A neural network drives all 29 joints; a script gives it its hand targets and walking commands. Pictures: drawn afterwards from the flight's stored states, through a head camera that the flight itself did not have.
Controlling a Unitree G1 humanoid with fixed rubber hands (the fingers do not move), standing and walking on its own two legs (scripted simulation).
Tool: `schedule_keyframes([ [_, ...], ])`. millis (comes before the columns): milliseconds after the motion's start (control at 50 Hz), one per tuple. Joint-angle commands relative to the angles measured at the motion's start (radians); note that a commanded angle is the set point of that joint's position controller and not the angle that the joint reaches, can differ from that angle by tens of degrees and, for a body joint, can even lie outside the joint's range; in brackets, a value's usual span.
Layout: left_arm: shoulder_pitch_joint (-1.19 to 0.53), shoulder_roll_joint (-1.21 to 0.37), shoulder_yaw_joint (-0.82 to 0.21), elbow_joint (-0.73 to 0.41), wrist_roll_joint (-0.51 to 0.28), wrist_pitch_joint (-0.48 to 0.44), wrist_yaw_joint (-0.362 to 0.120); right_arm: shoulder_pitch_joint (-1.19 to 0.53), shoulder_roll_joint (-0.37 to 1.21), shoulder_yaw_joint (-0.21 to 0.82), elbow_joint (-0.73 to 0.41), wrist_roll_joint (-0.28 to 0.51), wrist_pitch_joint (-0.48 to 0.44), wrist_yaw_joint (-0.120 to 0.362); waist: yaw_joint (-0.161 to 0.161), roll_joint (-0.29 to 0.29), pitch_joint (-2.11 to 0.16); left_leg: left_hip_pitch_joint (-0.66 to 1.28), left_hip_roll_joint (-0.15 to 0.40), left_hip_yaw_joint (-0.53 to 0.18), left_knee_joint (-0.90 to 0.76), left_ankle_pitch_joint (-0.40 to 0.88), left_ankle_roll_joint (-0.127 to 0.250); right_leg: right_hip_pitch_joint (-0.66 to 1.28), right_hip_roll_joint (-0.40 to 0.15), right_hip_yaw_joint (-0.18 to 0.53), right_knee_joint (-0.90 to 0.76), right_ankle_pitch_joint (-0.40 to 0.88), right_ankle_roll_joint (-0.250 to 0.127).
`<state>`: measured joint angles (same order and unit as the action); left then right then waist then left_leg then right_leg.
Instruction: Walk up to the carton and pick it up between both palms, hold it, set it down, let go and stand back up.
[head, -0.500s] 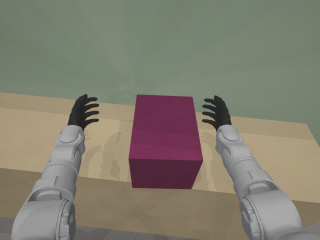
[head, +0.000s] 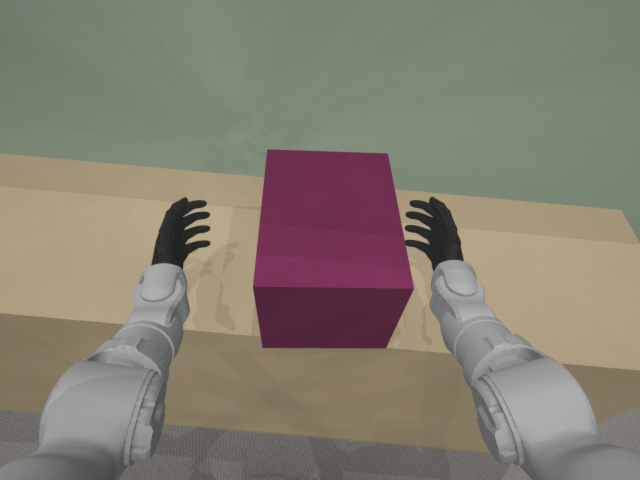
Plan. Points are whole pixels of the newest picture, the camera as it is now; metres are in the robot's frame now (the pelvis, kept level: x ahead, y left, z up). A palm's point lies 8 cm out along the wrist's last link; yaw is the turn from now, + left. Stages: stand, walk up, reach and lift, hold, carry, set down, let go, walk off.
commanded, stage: reach and lift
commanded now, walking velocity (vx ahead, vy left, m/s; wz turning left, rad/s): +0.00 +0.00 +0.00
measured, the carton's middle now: (326, 248) +0.45 +0.00 +0.00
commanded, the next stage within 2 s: none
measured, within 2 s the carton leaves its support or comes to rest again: leaves its support in 1.86 s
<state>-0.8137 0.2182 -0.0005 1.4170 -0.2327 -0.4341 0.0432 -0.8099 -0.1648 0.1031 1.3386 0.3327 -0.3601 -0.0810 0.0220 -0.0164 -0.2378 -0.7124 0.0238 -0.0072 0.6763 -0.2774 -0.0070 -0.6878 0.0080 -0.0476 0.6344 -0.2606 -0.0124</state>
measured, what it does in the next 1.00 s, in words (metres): stands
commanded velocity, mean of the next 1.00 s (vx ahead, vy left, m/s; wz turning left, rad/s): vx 0.00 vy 0.00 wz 0.00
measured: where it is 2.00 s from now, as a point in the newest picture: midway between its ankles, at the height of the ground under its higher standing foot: outside the picture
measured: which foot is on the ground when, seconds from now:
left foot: down 0.00-1.00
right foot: down 0.00-1.00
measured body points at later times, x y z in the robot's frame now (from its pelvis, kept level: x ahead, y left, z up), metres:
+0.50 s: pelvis +0.00 +0.00 +0.01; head +0.06 +0.02 +0.46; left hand +0.41 +0.16 +0.03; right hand +0.42 -0.12 +0.04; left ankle +0.02 +0.12 -0.72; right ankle +0.01 -0.11 -0.72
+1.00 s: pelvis +0.01 +0.00 +0.03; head +0.06 +0.03 +0.48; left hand +0.38 +0.17 +0.04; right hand +0.39 -0.11 +0.05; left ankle +0.02 +0.12 -0.72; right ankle +0.01 -0.11 -0.72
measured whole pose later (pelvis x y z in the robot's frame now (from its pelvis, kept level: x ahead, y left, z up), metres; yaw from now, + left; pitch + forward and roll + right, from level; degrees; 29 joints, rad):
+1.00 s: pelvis +0.01 +0.00 +0.03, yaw +1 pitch +6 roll -1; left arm -0.57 -0.09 0.45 0.96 0.40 -0.30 0.08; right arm -0.59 0.15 -0.57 1.06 -0.43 -0.41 -0.11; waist 0.03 -0.04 -0.02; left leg -0.33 0.03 0.00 0.41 -0.19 0.00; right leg -0.27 0.02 -0.04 0.30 -0.14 0.00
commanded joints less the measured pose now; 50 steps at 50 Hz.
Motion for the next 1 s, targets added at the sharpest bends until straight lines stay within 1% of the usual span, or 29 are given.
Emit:
schedule_keyframes([
  [0,-0.409,0.097,-0.001,-0.133,-0.011,-0.038,0.005,-0.393,-0.084,-0.02,-0.142,-0.018,-0.024,0.002,0.014,0.053,-0.456,0.281,-0.016,0.019,-0.005,0.346,-0.063,0.133,-0.001,0.013,-0.058,0.071,-0.003],
  [100,-0.414,0.078,0.021,-0.136,0.011,-0.044,0.008,-0.4,-0.049,-0.049,-0.141,-0.058,-0.024,-0.016,0.006,0.04,-0.479,0.236,-0.021,0.02,0.012,0.347,-0.059,0.17,-0.005,0.023,-0.034,0.115,0.003],
  [180,-0.414,0.035,0.065,-0.139,0.066,-0.054,0.009,-0.4,0.016,-0.104,-0.141,-0.131,-0.025,-0.034,-0.006,0.026,-0.471,0.203,-0.023,0.017,0.011,0.335,-0.049,0.21,-0.012,0.033,-0.034,0.133,0.007],
  [220,-0.431,-0.043,0.072,-0.124,0.088,-0.06,0.01,-0.438,0.091,-0.126,-0.136,-0.172,-0.022,-0.033,-0.011,0.021,-0.419,0.143,-0.032,0.026,-0.002,0.286,-0.032,0.226,-0.009,0.036,-0.046,0.098,0.009],
  [240,-0.417,-0.05,0.091,-0.112,0.113,-0.06,0.012,-0.423,0.106,-0.149,-0.126,-0.203,-0.022,-0.033,-0.015,0.019,-0.41,0.144,-0.03,0.026,-0.01,0.281,-0.031,0.242,-0.009,0.039,-0.046,0.11,0.007],
  [260,-0.434,-0.056,0.106,-0.15,0.136,-0.065,0.017,-0.423,0.118,-0.185,-0.146,-0.234,-0.027,-0.036,-0.019,0.032,-0.45,0.151,-0.034,0.03,-0.013,0.288,-0.035,0.26,-0.009,0.038,-0.048,0.12,0.008],
  [280,-0.432,-0.064,0.131,-0.159,0.167,-0.064,0.023,-0.416,0.133,-0.207,-0.142,-0.264,-0.027,-0.039,-0.017,0.032,-0.451,0.165,-0.035,0.033,-0.019,0.305,-0.035,0.271,-0.006,0.04,-0.055,0.138,0.011],
  [320,-0.421,-0.075,0.187,-0.202,0.239,-0.057,0.035,-0.389,0.163,-0.254,-0.154,-0.318,-0.029,-0.047,-0.01,0.044,-0.477,0.194,-0.036,0.042,-0.028,0.358,-0.045,0.336,0.0,0.04,-0.06,0.216,0.012],
  [360,-0.392,-0.1,0.251,-0.235,0.317,-0.037,0.045,-0.376,0.196,-0.292,-0.182,-0.369,-0.029,-0.055,0.007,0.029,-0.464,0.207,-0.037,0.048,-0.052,0.385,-0.042,0.416,0.005,0.044,-0.074,0.276,0.019],
  [400,-0.384,-0.173,0.292,-0.261,0.387,-0.02,0.035,-0.379,0.279,-0.314,-0.21,-0.424,-0.032,-0.044,0.019,0.028,-0.436,0.215,-0.043,0.052,-0.08,0.399,-0.038,0.475,0.004,0.048,-0.092,0.321,0.021],
  [420,-0.392,-0.234,0.285,-0.275,0.414,-0.017,0.02,-0.378,0.35,-0.325,-0.23,-0.469,-0.038,-0.033,0.014,0.021,-0.434,0.233,-0.044,0.053,-0.094,0.394,-0.037,0.497,0.007,0.042,-0.1,0.337,0.022],
  [460,-0.404,-0.422,0.257,-0.276,0.477,-0.022,-0.022,-0.365,0.553,-0.323,-0.221,-0.565,-0.052,0.012,0.01,0.037,-0.402,0.278,-0.046,0.053,-0.125,0.4,-0.037,0.524,-0.001,0.036,-0.133,0.368,0.018],
  [480,-0.411,-0.555,0.229,-0.273,0.517,-0.029,-0.051,-0.377,0.693,-0.306,-0.241,-0.627,-0.065,0.041,0.009,0.042,-0.398,0.298,-0.044,0.051,-0.137,0.411,-0.038,0.545,-0.003,0.03,-0.143,0.391,0.016],
  [500,-0.397,-0.646,0.208,-0.255,0.544,-0.032,-0.075,-0.37,0.784,-0.298,-0.246,-0.687,-0.075,0.069,0.011,0.049,-0.394,0.324,-0.04,0.051,-0.153,0.413,-0.04,0.568,-0.002,0.022,-0.157,0.418,0.013],
  [520,-0.361,-0.697,0.204,-0.227,0.569,-0.033,-0.09,-0.357,0.819,-0.297,-0.25,-0.727,-0.083,0.091,0.009,0.056,-0.373,0.354,-0.037,0.051,-0.164,0.423,-0.043,0.587,-0.003,0.014,-0.169,0.441,0.008],
  [560,-0.321,-0.715,0.228,-0.225,0.612,-0.029,-0.095,-0.312,0.819,-0.317,-0.246,-0.778,-0.082,0.109,0.005,0.055,-0.314,0.355,-0.028,0.051,-0.205,0.364,-0.045,0.636,-0.001,0.008,-0.203,0.39,0.004],
  [580,-0.319,-0.719,0.228,-0.239,0.62,-0.019,-0.093,-0.301,0.813,-0.335,-0.248,-0.791,-0.081,0.111,0.0,0.051,-0.273,0.366,-0.021,0.048,-0.216,0.361,-0.049,0.618,0.001,0.004,-0.215,0.367,0.0],
  [600,-0.281,-0.721,0.231,-0.261,0.629,-0.011,-0.092,-0.25,0.817,-0.334,-0.228,-0.796,-0.079,0.108,-0.007,0.041,-0.241,0.403,-0.018,0.049,-0.218,0.401,-0.055,0.62,0.008,0.001,-0.229,0.388,0.002],
  [620,-0.27,-0.721,0.223,-0.29,0.629,-0.004,-0.092,-0.237,0.811,-0.335,-0.238,-0.798,-0.084,0.104,-0.011,0.04,-0.235,0.425,-0.017,0.045,-0.219,0.432,-0.059,0.618,0.009,-0.006,-0.236,0.403,0.003],
  [660,-0.25,-0.737,0.217,-0.331,0.639,0.007,-0.09,-0.236,0.822,-0.319,-0.259,-0.799,-0.098,0.099,0.004,0.035,-0.24,0.451,-0.015,0.053,-0.225,0.475,-0.062,0.635,0.014,-0.012,-0.25,0.434,0.006],
  [700,-0.227,-0.749,0.205,-0.356,0.65,0.019,-0.086,-0.224,0.812,-0.323,-0.254,-0.808,-0.103,0.098,0.0,0.048,-0.216,0.471,-0.012,0.057,-0.236,0.478,-0.065,0.63,0.015,-0.017,-0.267,0.408,0.001],
  [720,-0.222,-0.758,0.198,-0.376,0.652,0.027,-0.082,-0.218,0.804,-0.333,-0.262,-0.815,-0.108,0.097,-0.002,0.056,-0.218,0.491,-0.008,0.06,-0.24,0.488,-0.073,0.618,0.018,-0.025,-0.275,0.391,-0.003],
  [780,-0.21,-0.771,0.195,-0.416,0.664,0.053,-0.073,-0.22,0.788,-0.369,-0.263,-0.826,-0.11,0.099,-0.001,0.066,-0.196,0.535,-0.001,0.069,-0.254,0.453,-0.075,0.572,0.025,-0.031,-0.315,0.275,-0.016],
  [800,-0.209,-0.777,0.198,-0.421,0.665,0.061,-0.071,-0.222,0.793,-0.374,-0.266,-0.831,-0.106,0.1,0.006,0.059,-0.18,0.532,0.0,0.074,-0.259,0.45,-0.072,0.57,0.025,-0.035,-0.318,0.268,-0.018],
  [840,-0.215,-0.775,0.195,-0.451,0.666,0.075,-0.065,-0.225,0.774,-0.395,-0.262,-0.834,-0.106,0.101,-0.002,0.068,-0.169,0.539,-0.002,0.081,-0.264,0.441,-0.078,0.57,0.024,-0.035,-0.329,0.241,-0.019],
  [860,-0.207,-0.774,0.202,-0.459,0.672,0.082,-0.063,-0.222,0.775,-0.396,-0.272,-0.835,-0.103,0.1,0.008,0.057,-0.16,0.539,0.0,0.081,-0.271,0.43,-0.075,0.577,0.026,-0.036,-0.329,0.224,-0.02],
  [880,-0.207,-0.761,0.207,-0.464,0.676,0.09,-0.06,-0.223,0.763,-0.41,-0.266,-0.837,-0.101,0.098,0.008,0.063,-0.163,0.528,-0.004,0.087,-0.279,0.401,-0.07,0.579,0.025,-0.033,-0.336,0.205,-0.019],
  [960,-0.205,-0.763,0.218,-0.49,0.687,0.112,-0.062,-0.228,0.77,-0.429,-0.279,-0.848,-0.091,0.096,0.008,0.052,-0.174,0.497,-0.011,0.1,-0.3,0.353,-0.059,0.615,0.016,-0.03,-0.337,0.199,-0.015],
  [980,-0.206,-0.764,0.225,-0.499,0.688,0.112,-0.063,-0.232,0.783,-0.427,-0.287,-0.845,-0.09,0.098,0.015,0.049,-0.178,0.493,-0.012,0.099,-0.302,0.354,-0.056,0.629,0.014,-0.027,-0.338,0.209,-0.014],
])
